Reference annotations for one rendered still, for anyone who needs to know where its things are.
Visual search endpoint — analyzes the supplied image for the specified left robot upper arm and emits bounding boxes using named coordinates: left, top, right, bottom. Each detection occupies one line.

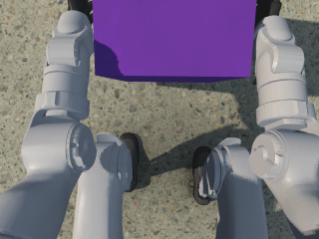
left=0, top=121, right=97, bottom=239

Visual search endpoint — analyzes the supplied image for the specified right robot upper arm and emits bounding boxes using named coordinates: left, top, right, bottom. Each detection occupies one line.
left=248, top=129, right=319, bottom=239

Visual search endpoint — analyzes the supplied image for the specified left robot forearm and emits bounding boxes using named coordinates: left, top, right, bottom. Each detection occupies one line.
left=21, top=10, right=95, bottom=164

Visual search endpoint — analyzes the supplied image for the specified carton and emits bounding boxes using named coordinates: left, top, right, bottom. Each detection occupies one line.
left=92, top=0, right=257, bottom=83

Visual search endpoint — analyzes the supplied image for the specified robot left thigh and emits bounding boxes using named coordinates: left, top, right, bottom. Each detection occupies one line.
left=72, top=141, right=133, bottom=239

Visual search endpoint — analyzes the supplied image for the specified left robot foot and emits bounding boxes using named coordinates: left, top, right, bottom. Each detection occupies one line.
left=120, top=132, right=140, bottom=192

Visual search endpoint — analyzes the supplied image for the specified right robot forearm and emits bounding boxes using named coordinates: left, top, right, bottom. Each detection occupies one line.
left=251, top=15, right=319, bottom=136

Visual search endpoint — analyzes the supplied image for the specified right robot hand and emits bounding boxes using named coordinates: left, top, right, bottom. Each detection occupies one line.
left=254, top=0, right=282, bottom=29

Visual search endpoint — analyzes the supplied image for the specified left robot hand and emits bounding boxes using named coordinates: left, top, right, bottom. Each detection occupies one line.
left=68, top=0, right=93, bottom=25

